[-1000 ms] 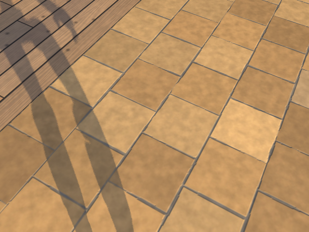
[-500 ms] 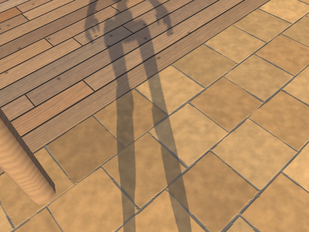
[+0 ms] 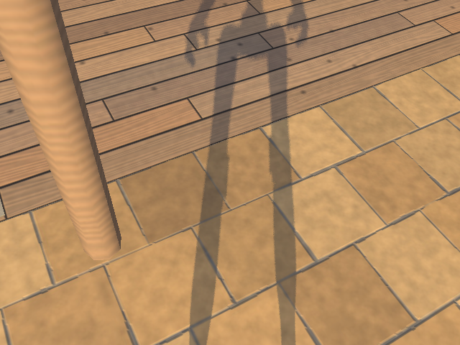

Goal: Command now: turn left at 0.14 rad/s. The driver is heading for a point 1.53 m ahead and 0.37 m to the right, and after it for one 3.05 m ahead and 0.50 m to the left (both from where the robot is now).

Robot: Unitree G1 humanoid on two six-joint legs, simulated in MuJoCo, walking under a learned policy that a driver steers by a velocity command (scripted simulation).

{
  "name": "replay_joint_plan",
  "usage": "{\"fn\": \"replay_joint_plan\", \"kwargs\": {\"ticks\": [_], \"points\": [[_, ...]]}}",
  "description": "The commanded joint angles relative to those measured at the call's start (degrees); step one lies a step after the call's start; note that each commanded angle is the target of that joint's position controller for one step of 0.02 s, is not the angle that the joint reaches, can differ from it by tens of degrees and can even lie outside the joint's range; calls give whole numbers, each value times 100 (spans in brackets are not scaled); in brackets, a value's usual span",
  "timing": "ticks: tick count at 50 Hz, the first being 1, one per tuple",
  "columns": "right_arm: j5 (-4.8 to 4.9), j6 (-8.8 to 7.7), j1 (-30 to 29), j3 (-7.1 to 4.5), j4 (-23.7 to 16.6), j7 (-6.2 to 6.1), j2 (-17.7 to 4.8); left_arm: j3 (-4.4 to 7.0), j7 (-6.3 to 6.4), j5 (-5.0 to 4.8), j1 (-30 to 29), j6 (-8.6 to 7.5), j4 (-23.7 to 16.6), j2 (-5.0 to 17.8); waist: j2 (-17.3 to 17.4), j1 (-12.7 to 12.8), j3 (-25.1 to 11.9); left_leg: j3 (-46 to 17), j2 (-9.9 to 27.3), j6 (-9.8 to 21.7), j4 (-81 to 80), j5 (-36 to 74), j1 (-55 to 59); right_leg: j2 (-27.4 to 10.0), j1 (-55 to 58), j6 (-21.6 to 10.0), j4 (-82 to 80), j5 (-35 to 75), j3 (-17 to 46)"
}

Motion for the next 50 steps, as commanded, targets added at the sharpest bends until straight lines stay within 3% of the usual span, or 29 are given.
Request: {"fn": "replay_joint_plan", "kwargs": {"ticks": [1, 4, 6, 7, 8, 9, 10, 11, 14, 21, 27, 29, 31, 34, 35, 36, 38, 39, 40, 41, 42, 43, 44, 47, 50], "points": [[1, -91, -296, -191, -274, -45, -777, -12, 8, 2, -89, -55, -288, 230, 1135, -60, -678, -827, 1178, 1029, -591, 2343, 443, -34, 410, 46, -789, 268, 65], [6, -55, -250, -173, -123, -24, -802, -41, -6, -17, -124, -47, -272, 280, 1129, -128, -666, -1129, 1286, 1091, -556, 1845, 433, 42, 834, -20, -1730, 471, 4], [78, -59, -293, -105, 5, -2, -666, -83, -35, 51, 101, -74, -153, 223, 945, 85, -571, -1092, 1099, 797, -518, 1080, 137, 85, 1554, -187, -3098, 1763, -26], [40, -104, -89, -73, 104, 15, -593, -72, -30, 135, 137, -90, -141, 403, 705, 16, -606, -1050, 929, 514, -486, 587, -85, -144, 1992, -311, -3185, 2503, 281], [-54, -157, 104, -79, 141, 58, -634, -9, -7, 131, 120, -85, -177, 783, 116, -223, -582, -785, 602, 263, -331, 11, -278, -503, 2123, -517, -2957, 3212, 543], [-71, -153, 181, -93, 180, 49, -616, 9, -34, 41, -52, -97, -83, 764, -392, -340, -520, -427, 299, 40, -392, -280, 39, -465, 1474, -771, -2926, 2061, 519], [-64, -130, -161, -116, 211, 23, -783, -55, -73, 38, -155, -134, -142, 482, -196, -112, -316, -377, 253, -58, -230, -267, 228, -326, 1095, -760, -3093, 1371, 501], [-27, -97, -303, -130, 185, -14, -743, -97, -74, 87, -163, -176, -81, 372, -165, -99, -286, -357, 264, -43, -155, -185, 287, -288, 948, -674, -3167, 1143, 480], [-17, 1, -188, -122, 287, -78, -636, -158, -69, 84, -102, -308, 41, 293, -126, -103, -234, -412, 298, 15, -163, 102, 265, -188, 965, -536, -3122, 1262, 377], [16, -43, -21, -150, 645, -80, -617, -217, -16, 61, -22, -308, 262, 313, 212, -37, -284, -376, 291, -60, -154, 482, 251, -105, 1144, -570, -3013, 1453, 322], [32, -44, 112, -160, 975, -119, -665, -254, -23, 47, -23, -293, 475, 287, 293, -44, -270, -354, 299, -103, -165, 677, 339, -42, 1178, -590, -3021, 1581, 282], [82, -20, 289, -188, 1126, -142, -717, -224, -14, -6, 114, -261, 588, 362, 198, -49, -298, -149, 88, -38, -32, -927, 245, 76, 1091, -725, -3052, 99, 234], [117, -67, 239, -198, 1113, -149, -724, -188, 2, -56, 141, -267, 558, 454, 23, -12, 223, -139, 30, 79, 123, -2290, -452, -117, 748, -999, -3273, -1472, 621], [187, -358, 44, -154, 1025, -59, -470, -79, -10, -128, 572, -432, 673, 748, -670, 80, 429, 269, -25, 38, 1096, -1353, -1114, -1155, 1145, -1617, -4074, -2142, 2141], [186, -421, -51, -121, 983, -37, -412, -37, -33, -143, 590, -485, 653, 853, -791, 74, 540, 254, 79, 55, 1269, -1129, -1103, -1421, 1075, -1783, -4279, -1996, 2477], [203, -472, 15, -121, 1005, -7, -426, -36, -51, -149, 470, -511, 597, 818, -734, -19, 538, 216, 151, 127, 1124, -1159, -888, -1452, 944, -1798, -4304, -1758, 2466], [250, -522, 778, -154, 1342, 33, -459, -77, -116, -195, -94, -508, 391, 654, -605, -489, 418, 293, 77, 275, -51, -798, 628, -927, 233, -1437, -3882, -990, 1620], [226, -516, 1328, -224, 1623, 30, -622, -120, -137, -200, -210, -521, 328, 437, -145, -656, 250, -175, 260, 335, -254, -601, 1382, -483, -190, -1098, -3107, -220, 947], [218, -518, 2015, -353, 1827, 23, -1057, -211, -161, -140, -394, -608, 119, 84, 1219, -796, 22, -1873, 1147, 784, -992, -1351, 2177, 295, -1024, -642, -1281, 394, -101], [175, -562, 2356, -396, 1821, 89, -1340, -181, -148, -157, -475, -735, -56, 246, 1887, -915, -95, -3649, 2134, 1454, -1570, -1075, 2609, 537, -1884, -542, 210, -456, 41], [78, -617, 2012, -265, 1728, 92, -953, -114, -189, -284, -309, -802, 1, 474, 1136, -650, 62, -3517, 2225, 1531, -1459, -773, 2634, 250, -2399, -659, 1121, -536, 451], [53, -654, 1772, -213, 1611, 92, -773, -133, -249, -349, -151, -844, 70, 409, 893, -497, 80, -2964, 2027, 1370, -1408, -528, 2685, 56, -2633, -817, 1395, -84, 542], [68, -656, 1624, -193, 1565, 100, -752, -134, -282, -312, -173, -867, 77, 369, 697, -422, 101, -2495, 1900, 1209, -1465, -260, 2679, -128, -2818, -893, 1388, 366, 448], [82, -536, 1723, -46, 1628, 97, -414, -138, -417, -160, -436, -838, -42, 206, 749, -380, 110, -1365, 1477, 919, -1657, 1253, 2303, -353, -2543, -777, 857, 1175, 146], [121, -452, 1729, -48, 1628, -34, -605, -263, -487, -100, -996, -795, -323, -82, 612, -439, 303, -726, 1195, 918, -1970, 1362, 1523, -239, -1993, -477, -403, 1851, -178]]}}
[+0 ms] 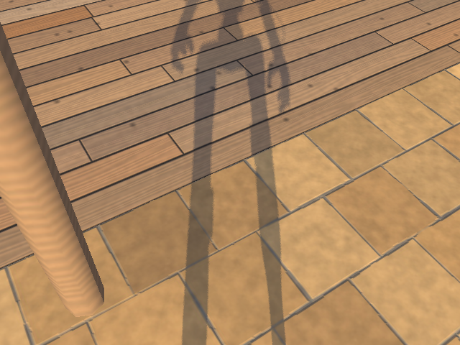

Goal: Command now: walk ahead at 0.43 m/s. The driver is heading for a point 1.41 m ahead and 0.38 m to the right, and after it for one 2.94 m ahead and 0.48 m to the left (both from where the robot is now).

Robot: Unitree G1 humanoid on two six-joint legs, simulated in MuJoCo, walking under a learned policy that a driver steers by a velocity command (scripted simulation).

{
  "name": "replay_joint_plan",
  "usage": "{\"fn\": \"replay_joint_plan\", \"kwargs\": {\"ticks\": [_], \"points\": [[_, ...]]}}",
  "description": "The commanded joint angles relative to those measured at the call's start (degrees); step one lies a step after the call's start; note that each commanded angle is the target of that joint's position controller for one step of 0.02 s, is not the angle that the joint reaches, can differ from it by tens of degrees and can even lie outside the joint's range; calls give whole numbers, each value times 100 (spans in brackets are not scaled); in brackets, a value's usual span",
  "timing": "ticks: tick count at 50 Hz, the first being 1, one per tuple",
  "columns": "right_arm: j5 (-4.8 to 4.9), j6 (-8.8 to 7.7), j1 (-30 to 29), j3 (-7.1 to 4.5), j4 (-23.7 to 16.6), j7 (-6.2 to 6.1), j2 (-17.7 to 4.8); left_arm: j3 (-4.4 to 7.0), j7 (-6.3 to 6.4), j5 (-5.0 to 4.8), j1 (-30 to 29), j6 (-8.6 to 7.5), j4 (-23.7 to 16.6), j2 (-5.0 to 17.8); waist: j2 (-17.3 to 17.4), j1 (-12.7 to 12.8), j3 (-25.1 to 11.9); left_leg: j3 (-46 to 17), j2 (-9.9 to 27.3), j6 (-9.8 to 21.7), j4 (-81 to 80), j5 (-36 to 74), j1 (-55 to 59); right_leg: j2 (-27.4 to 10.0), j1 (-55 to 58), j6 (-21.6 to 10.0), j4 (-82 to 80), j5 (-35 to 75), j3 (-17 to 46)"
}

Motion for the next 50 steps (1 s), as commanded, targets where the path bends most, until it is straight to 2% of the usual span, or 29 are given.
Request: {"fn": "replay_joint_plan", "kwargs": {"ticks": [1, 4, 7, 9, 10, 11, 12, 13, 14, 15, 16, 17, 19, 20, 24, 29, 30, 34, 36, 38, 39, 40, 41, 42, 43, 44, 45, 47, 50], "points": [[-26, -9, -53, -166, -284, -133, -1023, -96, -71, 36, -1218, -66, -763, -42, 539, -117, 628, -731, 1159, 826, -859, 1564, -283, 38, -604, 234, -1396, 797, -195], [40, -73, 139, -264, -194, -160, -1315, -85, -8, -35, -1438, -14, -886, 65, 878, -127, 739, -600, 1290, 787, -1040, 1495, -458, 241, 141, 237, -2348, 1283, -196], [119, -82, 111, -316, -115, -148, -1269, 4, 14, -47, -1410, -14, -1004, 339, 843, 84, 683, -545, 1598, 627, -708, 2251, 112, 260, 321, -42, -2753, 1239, -11], [53, -17, -64, -363, -161, -144, -1351, 155, 31, -22, -675, -13, -859, 590, 957, 539, 73, -329, 1555, 452, 329, 4182, 397, 507, 1276, -291, -2729, 956, -168], [3, 35, -89, -339, -199, -143, -1287, 288, 69, -36, 244, 19, -577, 765, 907, 955, -506, -146, 1316, 314, 1404, 4714, 140, 669, 2447, -445, -2729, 887, -304], [-33, 64, -64, -254, -289, -136, -1098, 417, 142, 25, 1324, 57, -264, 1073, 615, 1352, -1170, -97, 1103, 160, 3026, 3692, -958, -78, 4112, -789, -2607, 752, 556], [-66, -33, 795, 3, -367, -44, -142, 506, 128, 128, 1802, 88, -85, 1553, -1177, 802, -2128, -53, -44, -209, 5339, -508, -3126, -1592, 5943, -1724, -3347, -959, 3522], [3, -166, 819, -62, -160, -9, -547, 364, 93, 103, 1474, 45, -158, 1104, -1112, 788, -2167, -807, 4, -111, 6297, -1518, -3695, -1708, 5655, -1725, -4356, -1891, 4898], [157, -254, 159, -203, -336, 7, -1054, 283, 97, 56, 855, 4, -254, 773, -691, 706, -1058, -701, 338, -18, 6549, -1096, -4194, -1537, 4765, -1394, -4406, -1742, 3920], [169, -301, -280, -218, -418, -31, -1152, 238, 95, 58, 407, -29, -331, 607, -140, 568, -582, -564, 648, 36, 6334, -515, -4001, -1310, 3839, -1233, -4463, -998, 3002], [104, -292, -450, -254, -406, -83, -1125, 209, 69, 109, 135, -66, -339, 467, 82, 395, -305, -502, 857, 31, 6006, -140, -3745, -1074, 3099, -1145, -4569, -247, 2372], [98, -227, -399, -264, -415, -111, -1012, 153, 34, 168, 11, -121, -333, 310, 0, 212, -255, -615, 1049, 66, 5748, 98, -3354, -862, 2634, -1080, -4734, -5, 1955], [80, -105, -297, -231, -382, -118, -790, 154, 3, 148, 21, -178, -222, 283, -207, 75, -142, -569, 1134, 22, 5414, 182, -3117, -727, 2214, -1212, -5014, 218, 1575], [129, -69, -488, -240, -470, -131, -813, 160, 15, 141, 216, -166, -158, 309, -176, 135, -30, -513, 1152, -46, 5237, 177, -3203, -691, 2166, -1211, -5089, 353, 1340], [12, -60, -1355, -241, -806, -142, -841, 216, 157, 119, 655, -95, 3, 574, 22, 292, 330, -441, 1204, -317, 4024, 1138, -4018, -664, 2381, -1241, -5313, 588, 1077], [59, -186, -2360, -126, -1067, -34, -656, 232, 246, 41, 1218, -10, 191, 702, 70, 650, 487, -133, 881, -336, 2258, 2234, -3740, -498, 2753, -1015, -5298, 947, 613], [-4, -207, -2562, -131, -1139, 46, -655, 256, 251, 64, 1301, 31, 172, 779, 171, 765, 395, -125, 870, -288, 2073, 2406, -3867, -581, 3059, -1056, -5170, 1223, 621], [65, -266, -3146, -128, -1453, 245, -713, 281, 319, 4, 1732, 193, 378, 775, 109, 886, 403, -45, 670, -106, 1621, 1879, -4097, -908, 3991, -1039, -4693, 1859, 691], [75, -265, -3008, -176, -1520, 283, -820, 303, 360, 1, 1685, 233, 405, 842, -69, 661, 301, -30, 542, 48, 1457, 1359, -3796, -1030, 4248, -910, -4349, 2522, 718], [124, -265, -1991, -316, -1253, 250, -1113, 264, 329, 54, 1375, 259, 344, 752, -343, -1, -212, 168, 227, 319, 1277, 1175, -2211, -843, 3994, -705, -3358, 4115, 492], [59, -255, -934, -448, -973, 164, -1416, 206, 335, 91, 1421, 316, 316, 642, -253, -428, -868, -105, 477, 588, 1307, 1522, -719, -528, 3427, -457, -2176, 3883, 300], [-83, -217, -150, -595, -843, 96, -2012, 46, 307, 193, 1909, 258, 143, 161, 839, -344, -1848, -2093, 1886, 1257, 1451, 1428, 1590, 171, 1466, -109, -37, 1847, -24], [27, -182, -60, -533, -779, 87, -1770, -30, 287, 117, 2170, 160, 267, -70, 1641, -272, -2261, -4109, 2586, 1733, 676, 785, 2360, 895, 139, 69, 1342, -1931, 453], [105, -203, -393, -378, -845, 104, -1358, 149, 262, -33, 1797, 41, 201, 604, 1123, -307, -1596, -3686, 2366, 1410, 443, 221, 1776, 557, -335, -48, 1846, -1868, 1002], [91, -213, -893, -326, -970, 95, -1192, 202, 265, -156, 1356, -24, 51, 737, 921, -164, -944, -2840, 2144, 1175, 258, 288, 1011, 271, -457, -93, 1761, -1373, 837], [52, -229, -1272, -293, -1012, 107, -1103, 206, 300, -115, 1112, -35, 7, 664, 582, 7, -462, -2288, 1909, 1069, -2, 704, 243, 19, -343, -50, 1393, -911, 688], [-42, -215, -1519, -228, -1050, 137, -785, 295, 295, -5, 1128, 50, 74, 671, 344, 171, -245, -1950, 1714, 1046, -201, 925, -192, -178, -133, -33, 1173, -515, 756], [-63, -219, -1657, -261, -978, 210, -823, 249, 263, 35, 1312, 137, 59, 347, 710, 373, -187, -1461, 1586, 1207, -477, 1277, -663, -375, 221, 62, 812, -280, 654], [-34, -237, -1392, -308, -772, 195, -963, 241, 293, 79, 813, 182, -138, 222, 601, 303, 102, -972, 1470, 1226, -730, 1895, -815, -459, -84, 218, -12, 151, 495]]}}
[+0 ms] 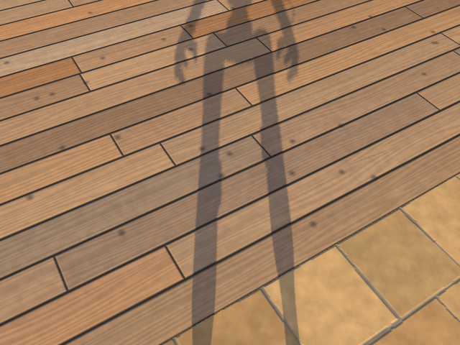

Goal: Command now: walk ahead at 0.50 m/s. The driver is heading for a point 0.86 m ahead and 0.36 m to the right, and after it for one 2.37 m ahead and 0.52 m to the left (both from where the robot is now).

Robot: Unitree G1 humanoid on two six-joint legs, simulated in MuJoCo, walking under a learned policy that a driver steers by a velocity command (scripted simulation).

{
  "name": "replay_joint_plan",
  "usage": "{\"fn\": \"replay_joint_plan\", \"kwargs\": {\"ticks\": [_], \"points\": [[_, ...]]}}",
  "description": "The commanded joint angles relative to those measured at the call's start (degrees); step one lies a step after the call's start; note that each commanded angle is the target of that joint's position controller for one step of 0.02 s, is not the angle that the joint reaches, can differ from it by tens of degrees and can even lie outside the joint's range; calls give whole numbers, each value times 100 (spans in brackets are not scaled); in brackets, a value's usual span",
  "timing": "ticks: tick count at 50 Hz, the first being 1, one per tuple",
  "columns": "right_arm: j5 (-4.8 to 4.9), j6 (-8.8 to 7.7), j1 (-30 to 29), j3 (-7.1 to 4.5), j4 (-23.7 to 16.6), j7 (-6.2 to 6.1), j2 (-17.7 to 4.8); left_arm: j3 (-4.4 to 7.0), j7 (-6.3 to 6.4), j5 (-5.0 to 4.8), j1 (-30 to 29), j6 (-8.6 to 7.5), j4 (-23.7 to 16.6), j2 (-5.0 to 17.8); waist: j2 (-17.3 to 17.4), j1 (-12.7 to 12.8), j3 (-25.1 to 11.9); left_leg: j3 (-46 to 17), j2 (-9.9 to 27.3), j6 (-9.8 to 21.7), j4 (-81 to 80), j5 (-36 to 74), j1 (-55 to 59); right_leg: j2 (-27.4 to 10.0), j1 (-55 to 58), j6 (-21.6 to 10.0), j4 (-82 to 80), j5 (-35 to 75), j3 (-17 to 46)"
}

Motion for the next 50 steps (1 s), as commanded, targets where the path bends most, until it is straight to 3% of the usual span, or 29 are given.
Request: {"fn": "replay_joint_plan", "kwargs": {"ticks": [1, 5, 7, 12, 13, 14, 16, 17, 18, 19, 20, 21, 22, 23, 25, 27, 31, 32, 36, 39, 40, 41, 42, 43, 44, 45, 46, 48, 50], "points": [[-3, -81, -83, -191, -207, -43, -822, 68, 24, 54, -33, -9, -363, 237, 661, 66, -73, -1174, 1587, 1078, -1166, 1317, 355, -321, -602, 144, -778, 662, 88], [40, 11, 236, -290, -23, -181, -981, -33, -52, 39, -515, -26, -482, -40, 750, -109, -9, -455, 1349, 780, -1150, 1518, 542, -156, -479, 143, -2111, 1971, -154], [78, -18, 564, -322, 120, -265, -1021, -24, -65, 7, -880, 2, -595, 63, 675, -245, 67, -275, 1334, 688, -1162, 1008, 538, -16, -339, 102, -2411, 2101, -321], [160, 20, 800, -434, 303, -339, -1031, -35, -175, -3, -1557, 34, -982, 57, 604, -323, 379, -236, 1952, 617, -840, 867, 1418, 74, -861, -248, -2714, 1364, -180], [175, 24, 559, -433, 185, -302, -1113, 0, -169, -77, -1478, 26, -1060, 139, 660, -196, 384, -334, 2058, 615, -759, 1414, 1522, 101, -746, -351, -2725, 964, -187], [191, 38, 333, -461, 116, -299, -1177, 46, -174, -70, -1273, 24, -1065, 236, 716, -4, 236, -155, 2036, 522, -428, 2429, 1594, 236, -392, -471, -2792, 712, -337], [201, 91, 108, -461, 23, -314, -1192, 289, -153, -34, -62, 65, -790, 564, 614, 645, -621, 364, 1681, 238, 1254, 4291, 1272, 770, 1557, -736, -3052, 872, -821], [136, 80, 162, -374, -69, -332, -1014, 492, -85, -39, 961, 122, -564, 991, 169, 1013, -1222, 530, 1368, 2, 2896, 3335, 120, 421, 3259, -1001, -3139, 712, -40], [-139, -19, 855, -74, -261, -239, -215, 585, -101, -69, 1046, 70, -551, 1641, -1379, 479, -1678, 331, 232, -406, 5043, -1528, -2362, -1038, 5078, -2025, -3669, -54, 3031], [61, -227, 645, -122, -237, -196, -585, 419, -170, -71, 1106, -10, -740, 1111, -998, 722, -2206, -803, 111, -316, 5925, -2525, -3141, -1384, 5387, -2277, -4548, -821, 4498], [265, -345, 164, -219, -392, -177, -969, 331, -189, -15, 767, -83, -770, 809, -647, 723, -1393, -938, 443, -163, 6009, -2079, -3588, -1203, 4841, -1943, -4612, -454, 3726], [235, -427, -77, -183, -507, -236, -879, 298, -192, 45, 350, -120, -875, 724, -62, 529, -1024, -983, 738, -69, 5533, -1407, -3373, -935, 4125, -1727, -4601, 158, 2982], [103, -432, -244, -215, -526, -304, -901, 256, -207, 54, -1, -126, -954, 585, 259, 341, -676, -924, 889, -109, 5049, -1134, -3090, -730, 3380, -1603, -4705, 722, 2483], [41, -343, -129, -287, -490, -312, -1023, 203, -198, 43, -192, -137, -1035, 467, 192, 144, -518, -904, 1012, -164, 4778, -1092, -2724, -613, 2809, -1558, -4831, 1182, 2140], [-31, -189, -83, -280, -551, -276, -862, 211, -140, 40, -110, -121, -1007, 506, 11, 29, -424, -838, 1006, -355, 4245, -936, -2403, -449, 2292, -1626, -4965, 1712, 1760], [-80, -48, -431, -268, -741, -280, -766, 303, -60, 16, 32, -162, -976, 764, 98, 41, -208, -739, 964, -580, 3681, -427, -2446, -373, 1852, -1599, -5074, 2033, 1437], [-74, -69, -1158, -183, -1087, -240, -494, 350, 85, -9, 250, -51, -932, 837, -135, 222, -183, -585, 456, -690, 1906, 818, -1952, 171, 1543, -1133, -4695, 3081, 872], [-45, -91, -1103, -188, -1040, -228, -501, 357, 101, -71, 347, 23, -908, 863, -313, 310, -419, -521, 288, -627, 1634, 1154, -1806, 269, 1717, -1047, -4529, 3185, 818], [1, -107, -1577, -212, -1344, -152, -627, 354, 186, -111, 577, 236, -868, 795, -331, 442, -487, -727, 68, -510, 987, 1112, -1734, 102, 2217, -871, -3949, 2874, 1453], [-93, -178, -1231, -297, -1282, -133, -850, 319, 262, -5, 351, 266, -1017, 680, -283, 199, -593, -804, 92, -397, 616, 933, -1253, 112, 2463, -750, -3170, 2749, 1935], [-151, -217, -784, -328, -1219, -168, -937, 288, 251, -8, 152, 258, -1130, 618, -221, -76, -846, -805, 291, -234, 219, 1646, -501, 412, 2294, -561, -2528, 2731, 1818], [-253, -209, -192, -374, -1198, -242, -1201, 184, 256, 101, 111, 269, -1348, 284, 393, -253, -1633, -1776, 1470, 216, 626, 3711, 1178, 821, 1441, -304, -1002, 1219, 1377], [-258, -115, -79, -331, -1212, -265, -1267, 131, 246, 23, 1268, 278, -1365, 53, 1786, 226, -2384, -3481, 2987, 1429, 906, 5436, 2792, 1574, -107, 46, 462, -2923, 962], [-1, -13, -185, -343, -1241, -254, -1072, 240, 215, -10, 1642, 332, -1206, 775, 1550, 273, -2566, -3927, 3182, 1617, 807, 4113, 2459, 1010, -311, 212, 1212, -2650, 943], [19, 76, -480, -246, -1392, -290, -723, 362, 227, -55, 1077, 454, -1217, 1089, 1091, 109, -1832, -3084, 2714, 1360, 666, 3184, 1895, 800, -587, 405, 1484, -2174, 740], [-30, 186, -731, -188, -1406, -318, -611, 391, 270, -58, 705, 577, -1265, 1076, 797, 122, -1343, -2493, 2334, 1116, 444, 2310, 1259, 643, -670, 521, 1398, -1814, 515], [-37, 272, -958, -155, -1440, -337, -578, 438, 304, -51, 488, 682, -1332, 1116, 835, 153, -949, -2140, 2045, 1017, 191, 1590, 596, 502, -598, 554, 1302, -1554, 436], [-142, 351, -1134, -199, -1403, -348, -799, 358, 260, -75, 612, 746, -1390, 790, 1096, 294, -676, -1389, 1666, 932, -232, 1114, -363, 493, 15, 551, 977, -1168, 126], [-126, 367, -1130, -234, -1350, -362, -849, 290, 225, -65, 510, 696, -1476, 547, 1131, 268, -694, -1060, 1676, 1030, -344, 1270, -319, 418, 99, 543, 406, -990, -33]]}}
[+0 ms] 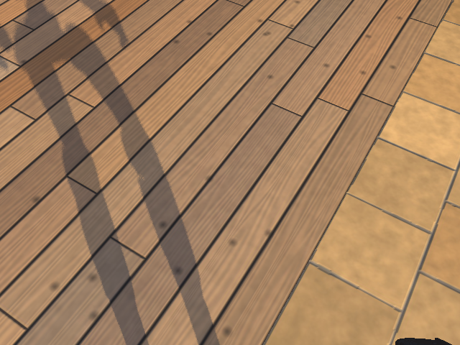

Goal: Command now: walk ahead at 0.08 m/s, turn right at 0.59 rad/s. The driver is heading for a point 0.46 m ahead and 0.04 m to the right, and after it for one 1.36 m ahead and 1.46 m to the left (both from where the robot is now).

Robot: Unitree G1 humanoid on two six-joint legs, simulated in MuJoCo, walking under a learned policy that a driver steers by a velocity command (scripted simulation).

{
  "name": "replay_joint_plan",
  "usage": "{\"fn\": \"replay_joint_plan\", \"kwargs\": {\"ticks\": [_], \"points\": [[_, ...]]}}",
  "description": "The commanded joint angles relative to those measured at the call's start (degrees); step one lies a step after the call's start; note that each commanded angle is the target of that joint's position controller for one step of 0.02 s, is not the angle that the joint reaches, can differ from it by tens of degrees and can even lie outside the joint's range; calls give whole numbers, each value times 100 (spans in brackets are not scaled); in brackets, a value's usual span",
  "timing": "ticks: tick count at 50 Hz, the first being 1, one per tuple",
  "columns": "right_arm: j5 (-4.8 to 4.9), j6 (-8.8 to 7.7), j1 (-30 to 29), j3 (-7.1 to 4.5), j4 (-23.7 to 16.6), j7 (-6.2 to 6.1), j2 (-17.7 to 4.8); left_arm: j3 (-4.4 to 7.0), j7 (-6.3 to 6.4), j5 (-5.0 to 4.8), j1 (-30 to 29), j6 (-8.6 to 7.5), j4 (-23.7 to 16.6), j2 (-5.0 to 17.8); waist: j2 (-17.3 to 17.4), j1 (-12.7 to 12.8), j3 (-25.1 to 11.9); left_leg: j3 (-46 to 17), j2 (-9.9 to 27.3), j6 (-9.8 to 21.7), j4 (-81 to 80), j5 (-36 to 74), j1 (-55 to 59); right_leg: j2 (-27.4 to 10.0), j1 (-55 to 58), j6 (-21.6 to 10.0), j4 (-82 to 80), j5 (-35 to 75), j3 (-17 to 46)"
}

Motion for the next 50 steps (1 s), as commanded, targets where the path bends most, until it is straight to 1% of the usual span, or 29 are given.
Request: {"fn": "replay_joint_plan", "kwargs": {"ticks": [1, 4, 5, 8, 10, 11, 12, 13, 14, 15, 16, 17, 18, 20, 22, 25, 27, 30, 32, 33, 34, 35, 36, 39, 44, 46, 47, 48, 50], "points": [[13, 19, -91, -266, -291, -62, -950, 88, -23, 26, 438, -38, -383, 309, 966, 15, -971, -931, 1501, 1280, -1034, 1143, 884, -309, 76, 51, -511, 372, -141], [52, 129, -103, -336, -337, -127, -1106, 44, -167, 57, 180, -67, -528, 302, 911, -95, -1109, -695, 1637, 1269, -996, 1009, 1069, -492, 358, 42, -1302, 720, -187], [59, 151, -126, -358, -338, -117, -1149, 10, -190, 75, 154, -54, -559, 198, 949, -89, -1081, -617, 1714, 1254, -1004, 859, 1007, -484, 505, 11, -1570, 804, -306], [123, 203, -10, -409, -292, -72, -1279, 46, -278, 79, 16, -40, -661, 359, 994, -145, -1011, -475, 1800, 1126, -883, 535, 1039, -414, 878, -155, -2242, 857, -511], [224, 232, -48, -423, -253, -56, -1317, 83, -334, 86, 166, -47, -643, 373, 958, 21, -999, -306, 1780, 863, -539, 298, 1025, -292, 1338, -367, -3147, 1264, -681], [264, 246, 57, -404, -191, -53, -1212, 127, -329, 98, 324, -57, -579, 423, 851, 78, -1000, -137, 1660, 603, -193, -13, 834, -155, 1752, -532, -3626, 1530, -716], [248, 263, 354, -360, -60, -27, -993, 212, -276, 124, 515, -69, -551, 649, 305, 100, -871, 194, 1353, 151, 550, -703, 300, -322, 2251, -803, -4290, 2114, -201], [-15, 262, 510, -249, -211, 32, -625, 362, -150, 140, 568, -83, -700, 1373, -1604, -157, -792, 810, 474, -498, 2503, -2803, -1191, -1865, 2929, -1499, -4674, 3889, 1960], [21, 213, -143, -324, -481, -25, -853, 350, -183, 345, 496, -190, -874, 1528, -1481, 200, -862, -141, -27, -544, 3657, -3365, -1825, -2328, 2346, -2399, -4939, 3804, 2748], [145, 212, -347, -385, -492, -68, -1032, 299, -225, 409, 396, -302, -838, 1314, -919, 229, -807, -484, 83, -432, 4077, -2925, -1877, -2018, 2181, -2259, -5048, 3213, 2334], [200, 251, -247, -395, -391, -133, -1033, 267, -205, 342, -18, -390, -827, 1175, -696, -10, -639, -580, 180, -357, 4103, -2371, -1918, -1735, 2031, -1894, -4936, 3086, 1864], [142, 296, 6, -414, -198, -186, -1054, 183, -175, 242, -279, -400, -866, 884, -468, -119, -759, -599, 242, -388, 4104, -2031, -1803, -1519, 2058, -1637, -4824, 3026, 1541], [95, 326, 195, -426, -115, -198, -1069, 113, -140, 196, -436, -389, -885, 739, -588, -210, -846, -554, 216, -464, 4193, -1772, -1561, -1386, 1937, -1568, -4749, 3301, 1306], [111, 307, 475, -422, -4, -131, -1029, -23, -100, 177, -469, -377, -900, 465, -614, -239, -1148, -478, 144, -575, 4312, -1467, -1202, -1214, 2048, -1608, -4765, 3531, 1058], [173, 286, 310, -367, -55, -86, -901, -51, -79, 197, -419, -367, -841, 435, -611, -151, -1049, -494, 207, -630, 3692, -1352, -1173, -1165, 2202, -1637, -4767, 3402, 1033], [164, 265, 135, -264, -116, -14, -744, -37, -65, 228, -399, -311, -778, 500, -665, -1, -973, -485, 286, -637, 2534, -1462, -730, -1182, 2255, -1677, -4716, 3060, 1127], [180, 255, 93, -262, -168, 48, -767, -60, -118, 254, -362, -264, -695, 468, -675, 68, -934, -400, 271, -592, 1965, -1675, -185, -1182, 2000, -1736, -4759, 2718, 1211], [207, 227, 312, -265, -110, 118, -782, -111, -207, 205, -503, -244, -584, 396, -690, -35, -717, -289, 191, -476, 920, -1448, 351, -1100, 1795, -1692, -4695, 2418, 1378], [95, 160, 617, -223, 2, 164, -715, -180, -225, 152, -448, -285, -458, 216, -426, -232, -739, -363, 235, -299, -390, -125, 1217, -856, 1544, -1325, -4542, 2293, 1284], [14, 133, 755, -246, -7, 156, -946, -210, -224, 228, -301, -334, -412, 105, -17, -131, -898, -807, 697, -133, -326, 824, 1688, -593, 1336, -1019, -4257, 1943, 1066], [49, 124, 579, -345, 55, 156, -1339, -187, -248, 278, 5, -385, -408, 82, 851, 269, -880, -945, 921, 158, 11, 742, 1455, -96, 1288, -756, -4203, 1500, 497], [76, 96, 410, -273, -15, 177, -973, -193, -226, 342, -251, -392, -350, 136, 923, 71, -850, -1052, 890, 302, -208, -137, 901, -7, 1721, -543, -4142, 1429, 343], [44, 59, 313, -208, -42, 185, -795, -155, -209, 313, -529, -367, -378, 218, 871, -1, -696, -1001, 798, 215, -298, -564, 691, -16, 1819, -514, -4078, 1526, 345], [40, -58, 392, -169, -11, 163, -771, -147, -157, 278, -605, -249, -357, 106, 778, -62, -567, -820, 643, 23, -255, -689, 591, -77, 1869, -609, -4062, 1913, 445], [68, -52, 569, -123, 10, 110, -725, -134, -159, 246, -485, -262, -162, -17, 393, -132, -524, -722, 548, 30, -118, -633, 728, -92, 1818, -584, -4100, 2105, 467], [92, -15, 707, -139, 58, 92, -793, -129, -142, 223, -360, -253, -44, -59, 427, -174, -564, -781, 512, 157, -257, -1835, 771, 133, 1691, -584, -3910, 1018, 205], [134, 10, 780, -182, 65, 77, -926, -111, -138, 192, -319, -267, -28, -48, 591, -202, -407, -1035, 627, 335, -426, -2682, 749, 281, 1375, -594, -3651, 333, -1], [175, 21, 893, -209, 78, 55, -1026, -105, -143, 160, -331, -313, -55, -61, 802, -233, -185, -1532, 945, 573, -729, -3450, 760, 331, 963, -597, -3327, 36, -176], [229, -3, 1086, -261, 119, 13, -1196, -96, -170, 49, -497, -485, -139, -82, 1055, -287, 286, -2644, 1755, 1075, -1280, -4101, 806, 136, 322, -615, -2740, 224, -410]]}}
